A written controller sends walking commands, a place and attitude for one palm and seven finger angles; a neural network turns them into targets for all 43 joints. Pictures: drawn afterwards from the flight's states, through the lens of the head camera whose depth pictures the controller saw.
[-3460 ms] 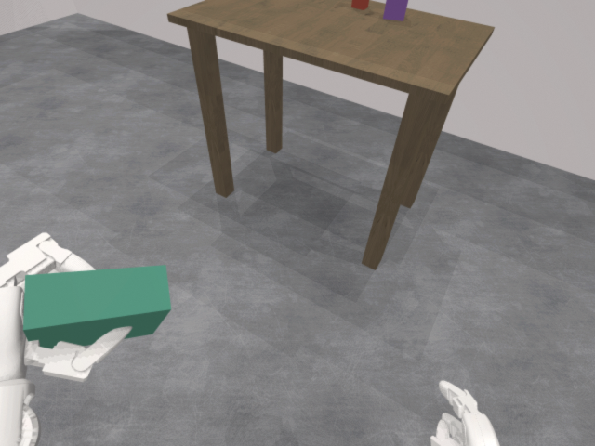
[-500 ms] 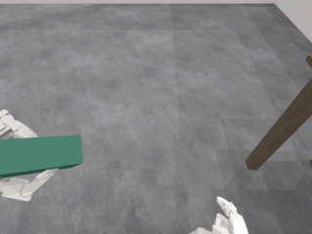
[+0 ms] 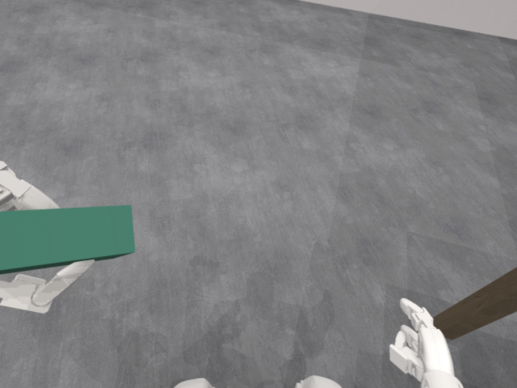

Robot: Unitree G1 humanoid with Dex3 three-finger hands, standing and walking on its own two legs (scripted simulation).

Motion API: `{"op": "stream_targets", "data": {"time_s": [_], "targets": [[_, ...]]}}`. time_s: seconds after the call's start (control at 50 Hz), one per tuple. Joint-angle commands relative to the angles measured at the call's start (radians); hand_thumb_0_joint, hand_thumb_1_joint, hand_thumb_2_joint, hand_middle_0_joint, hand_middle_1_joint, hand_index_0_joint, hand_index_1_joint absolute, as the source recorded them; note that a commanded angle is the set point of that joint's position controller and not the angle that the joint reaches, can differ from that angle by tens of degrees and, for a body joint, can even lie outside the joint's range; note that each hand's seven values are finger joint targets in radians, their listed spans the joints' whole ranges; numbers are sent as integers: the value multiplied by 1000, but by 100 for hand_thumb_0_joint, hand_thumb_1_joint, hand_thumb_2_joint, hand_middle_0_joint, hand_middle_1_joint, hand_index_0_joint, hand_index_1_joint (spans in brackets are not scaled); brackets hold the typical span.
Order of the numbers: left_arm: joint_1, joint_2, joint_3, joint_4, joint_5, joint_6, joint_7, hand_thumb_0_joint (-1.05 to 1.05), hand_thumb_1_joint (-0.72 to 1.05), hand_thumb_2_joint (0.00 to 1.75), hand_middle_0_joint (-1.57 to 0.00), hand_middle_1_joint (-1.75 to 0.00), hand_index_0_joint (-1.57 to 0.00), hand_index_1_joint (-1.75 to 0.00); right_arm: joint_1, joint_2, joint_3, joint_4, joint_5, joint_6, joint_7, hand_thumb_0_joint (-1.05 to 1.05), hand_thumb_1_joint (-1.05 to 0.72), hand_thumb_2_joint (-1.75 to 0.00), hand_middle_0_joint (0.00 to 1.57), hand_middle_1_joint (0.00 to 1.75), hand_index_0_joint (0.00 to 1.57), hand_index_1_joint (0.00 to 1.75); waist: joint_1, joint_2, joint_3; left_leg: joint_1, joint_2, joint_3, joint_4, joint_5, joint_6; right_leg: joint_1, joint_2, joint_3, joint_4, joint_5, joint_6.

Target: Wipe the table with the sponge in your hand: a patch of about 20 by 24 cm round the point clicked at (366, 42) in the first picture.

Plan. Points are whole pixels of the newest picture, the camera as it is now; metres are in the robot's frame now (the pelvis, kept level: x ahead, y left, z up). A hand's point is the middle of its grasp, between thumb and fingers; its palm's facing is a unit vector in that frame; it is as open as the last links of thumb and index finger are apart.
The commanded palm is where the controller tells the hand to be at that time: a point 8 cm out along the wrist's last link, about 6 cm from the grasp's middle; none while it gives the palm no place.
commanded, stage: walk to a spot facing it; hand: left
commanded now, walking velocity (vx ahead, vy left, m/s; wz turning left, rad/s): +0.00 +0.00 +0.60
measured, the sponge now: (81, 238) +0.24 +0.20 +0.18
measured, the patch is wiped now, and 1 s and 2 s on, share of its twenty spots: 0.00 0.00 0.00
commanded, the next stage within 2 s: none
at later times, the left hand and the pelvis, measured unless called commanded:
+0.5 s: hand out of the picture +0.09 +0.20 +0.19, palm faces +0.63 -0.66 -0.42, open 9.0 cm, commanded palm +0.01 +0.24 +0.20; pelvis -0.04 -0.08 +0.02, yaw +19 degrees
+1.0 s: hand out of the picture -0.05 +0.20 +0.20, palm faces +0.82 -0.39 -0.42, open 9.0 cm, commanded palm -0.11 +0.21 +0.20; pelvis -0.08 -0.11 +0.01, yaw +35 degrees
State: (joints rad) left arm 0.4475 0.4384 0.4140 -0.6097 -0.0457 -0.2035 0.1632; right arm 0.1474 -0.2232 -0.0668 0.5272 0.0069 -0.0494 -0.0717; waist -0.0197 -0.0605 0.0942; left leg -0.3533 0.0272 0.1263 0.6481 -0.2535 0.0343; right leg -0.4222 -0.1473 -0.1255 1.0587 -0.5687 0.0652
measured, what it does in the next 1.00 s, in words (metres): steps to the right, turning left: right foot, then left foot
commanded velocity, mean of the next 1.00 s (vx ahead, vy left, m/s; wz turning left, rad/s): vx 0.17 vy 0.00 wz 0.53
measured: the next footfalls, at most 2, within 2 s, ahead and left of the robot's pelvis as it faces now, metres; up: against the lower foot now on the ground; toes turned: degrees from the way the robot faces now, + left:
right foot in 0.28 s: +0.03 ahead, -0.15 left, +0.00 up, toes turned +6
left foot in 0.68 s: -0.11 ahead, +0.06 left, +0.00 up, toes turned +32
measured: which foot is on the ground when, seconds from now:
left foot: down 0.00-0.28, up 0.30-0.66, down 0.68-1.00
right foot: up 0.00-0.26, down 0.28-0.68, up 0.70-1.00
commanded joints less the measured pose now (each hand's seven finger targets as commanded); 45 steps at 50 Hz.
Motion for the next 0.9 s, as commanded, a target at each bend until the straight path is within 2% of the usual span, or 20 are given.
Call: {"op": "stream_targets", "data": {"time_s": [0.0, 0.06, 0.16, 0.22, 0.24, 0.26, 0.28, 0.3, 0.34, 0.38, 0.46, 0.54, 0.6, 0.62, 0.64, 0.66, 0.68, 0.72, 0.78, 0.88], "targets": [[18, 126, 90, -271, 11, -66, -9, 0, 10, 130, -120, -160, -120, -160, -6, -121, -21, -103, 12, -66, 40, 0, -90, -90, 20, 30, 20, 30, 7, 294, -225, 213, 276, -369, -238, 580, 157, -150, 46, 95, 83, 71, 29], [83, 111, 91, -332, -13, -57, -6, 0, 10, 130, -120, -160, -120, -160, -3, -99, 0, -104, 9, -93, 43, 0, -90, -90, 20, 30, 20, 30, 19, 381, -248, 95, 202, -282, -281, 400, 104, 25, 92, 42, -78, 142, 32], [42, 82, 74, -181, -28, -18, -10, 0, 10, 130, -120, -160, -120, -160, 16, -94, 18, -75, 7, -110, 26, 0, -90, -90, 20, 30, 20, 30, 10, 302, -206, 46, 221, -372, -311, 186, 112, 132, 140, 34, -293, 90, 36], [-20, 71, 58, -115, -22, 6, -16, 0, 10, 130, -120, -160, -120, -160, -4, -84, 26, -70, 9, -102, 22, 0, -90, -90, 20, 30, 20, 30, 34, 251, -203, -1, 164, -349, -257, 97, 75, 281, 159, 18, -555, 191, 20], [-41, 76, 51, -88, -17, 14, -17, 0, 10, 130, -120, -160, -120, -160, -14, -69, 34, -69, 12, -95, 21, 0, -90, -90, 20, 30, 20, 30, 45, 157, -195, -53, 125, -328, -159, -2, 44, 327, 84, 80, -720, 256, -15], [-63, 122, 60, -71, 2, 29, -10, 0, 10, 130, -120, -160, -120, -160, -13, -41, 42, -77, 11, -82, 21, 0, -90, -90, 20, 30, 20, 30, 40, -117, -171, -217, 3, -193, 72, -214, -32, 378, -150, 333, -844, 254, -103], [-122, 151, 73, -61, -13, 47, 5, 0, 10, 130, -120, -160, -120, -160, -31, -60, 36, -82, 9, -88, 10, 0, -90, -90, 20, 30, 20, 30, 45, -260, -135, -265, -60, -133, 396, -272, -83, 246, -323, 507, -872, 300, -180], [-137, 108, 27, -68, -17, 46, 3, 0, 10, 130, -120, -160, -120, -160, -26, -90, 16, -59, -2, -96, 13, 0, -90, -90, 20, 30, 20, 30, 22, -237, -124, -223, -39, -188, 557, -229, -89, 161, -319, 461, -855, 340, -178], [-108, 89, 21, -97, -6, 27, -1, 0, 10, 130, -120, -160, -120, -160, -76, -44, 49, -61, -4, -74, 7, 0, -90, -90, 20, 30, 20, 30, 26, -79, -121, -234, -9, -145, 637, -168, -110, 204, -235, 225, -770, 555, -179], [-109, 110, 36, -96, 7, 3, 6, 0, 10, 130, -120, -160, -120, -160, -96, -47, 51, -58, -7, -70, -14, 0, -90, -90, 20, 30, 20, 30, 27, -68, -118, -207, 5, -107, 549, -176, -115, 250, -203, 88, -733, 762, -160], [-28, 125, 81, -107, 5, -10, 25, 0, 10, 130, -120, -160, -120, -160, -71, -50, 38, -89, -20, -54, -32, 0, -90, -90, 20, 30, 20, 30, 47, -82, -181, -101, 9, -27, 268, -196, -93, 317, -207, 47, -689, 837, -166], [47, 103, 89, -142, 1, -8, 37, 0, 10, 130, -120, -160, -120, -160, -43, -52, 29, -127, -24, -37, -20, 0, -90, -90, 20, 30, 20, 30, 66, -132, -235, -72, 9, 8, 62, -237, -75, 394, -241, 76, -627, 863, -180], [-1, 95, 75, -183, -11, -10, 41, 0, 10, 130, -120, -160, -120, -160, 3, -66, 19, -127, -24, -29, -13, 0, -90, -90, 20, 30, 20, 30, 24, -92, -267, 69, -22, 33, -155, -128, -56, 322, -227, 58, -525, 622, -129], [-4, 90, 64, -195, -19, -12, 40, 0, 10, 130, -120, -160, -120, -160, 24, -73, 13, -124, -17, -30, -17, 0, -90, -90, 20, 30, 20, 30, 1, -8, -272, 194, -5, 10, -239, -65, -30, 225, -189, 20, -383, 507, -89], [-26, 79, 49, -220, -23, -27, 38, 0, 10, 130, -120, -160, -120, -160, 19, -100, 12, -131, -18, -41, -16, 0, -90, -90, 20, 30, 20, 30, -13, 215, -261, 303, 141, -210, -311, 46, 60, 24, -68, -44, -136, 300, -36], [-51, 77, 29, -248, -15, -53, 31, 0, 10, 130, -120, -160, -120, -160, 8, -121, 9, -129, -12, -63, -4, 0, -90, -90, 20, 30, 20, 30, 2, 468, -200, 402, 389, -578, -340, 428, 198, -259, 69, -39, 88, -81, 13], [-57, 125, 70, -162, 24, -67, 13, 0, 10, 130, -120, -160, -120, -160, 16, -105, 12, -91, -6, -76, 6, 0, -90, -90, 20, 30, 20, 30, 9, 393, -156, 315, 445, -677, -351, 283, 257, -332, 7, 91, 183, -34, -9], [-113, 110, 45, -202, 41, -73, -3, 0, 10, 130, -120, -160, -120, -160, -8, -103, -1, -76, 12, -84, 18, 0, -90, -90, 20, 30, 20, 30, 13, 285, -119, 216, 339, -526, -348, 75, 228, -312, 5, 112, 198, 89, 3], [-105, 54, -3, -203, 28, -66, -6, 0, 10, 130, -120, -160, -120, -160, -10, -99, 8, -60, 12, -102, 22, 0, -90, -90, 20, 30, 20, 30, 18, 324, -83, 64, 220, -330, -398, -128, 154, -153, 33, 42, 87, 182, 12], [-122, 41, -10, -75, 19, -52, -7, 0, 10, 130, -120, -160, -120, -160, -19, -93, 31, -34, -3, -114, 5, 0, -90, -90, 20, 30, 20, 30, 26, 317, -70, -35, 205, -347, -447, -357, 151, 80, 95, -17, -225, 129, 11]]}}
